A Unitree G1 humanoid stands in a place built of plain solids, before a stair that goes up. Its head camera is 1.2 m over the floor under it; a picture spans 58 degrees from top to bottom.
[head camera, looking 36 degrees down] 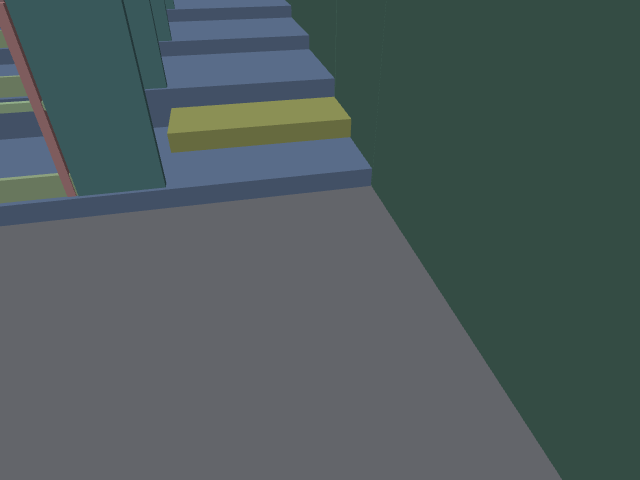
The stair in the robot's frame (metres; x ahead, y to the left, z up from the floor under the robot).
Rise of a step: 0.12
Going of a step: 0.44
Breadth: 1.10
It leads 12 degrees to the left of straight ahead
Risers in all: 3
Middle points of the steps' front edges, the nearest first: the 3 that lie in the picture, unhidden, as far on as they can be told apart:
2.06 0.25 0.11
2.49 0.34 0.23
2.92 0.44 0.36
